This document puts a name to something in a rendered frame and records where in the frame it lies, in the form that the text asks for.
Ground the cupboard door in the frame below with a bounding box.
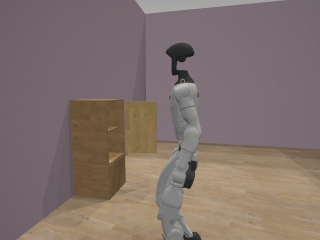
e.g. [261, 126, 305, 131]
[124, 101, 157, 154]

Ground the robot right hand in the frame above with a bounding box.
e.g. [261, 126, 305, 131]
[171, 147, 178, 156]

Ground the right robot thigh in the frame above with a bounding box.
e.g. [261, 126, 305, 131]
[156, 151, 177, 206]

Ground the robot left hand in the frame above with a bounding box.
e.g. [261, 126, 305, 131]
[157, 184, 183, 225]

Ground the right robot shin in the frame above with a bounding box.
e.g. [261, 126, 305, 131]
[155, 199, 192, 238]

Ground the left robot forearm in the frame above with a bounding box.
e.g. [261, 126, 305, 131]
[170, 127, 199, 188]

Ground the robot left upper arm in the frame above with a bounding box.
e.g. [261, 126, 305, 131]
[173, 83, 202, 139]

